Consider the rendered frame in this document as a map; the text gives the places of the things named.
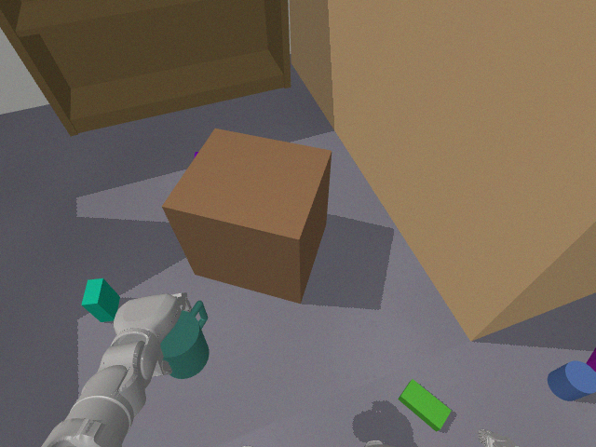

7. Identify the bookshelf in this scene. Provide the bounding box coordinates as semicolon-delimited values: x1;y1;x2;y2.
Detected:
0;0;291;136

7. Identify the left robot hand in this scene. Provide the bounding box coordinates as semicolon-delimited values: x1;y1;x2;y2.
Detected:
114;292;192;377

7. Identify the right robot hand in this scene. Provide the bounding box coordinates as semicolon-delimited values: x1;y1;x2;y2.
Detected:
478;429;519;447

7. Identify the left robot arm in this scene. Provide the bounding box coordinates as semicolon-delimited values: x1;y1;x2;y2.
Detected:
41;328;161;447

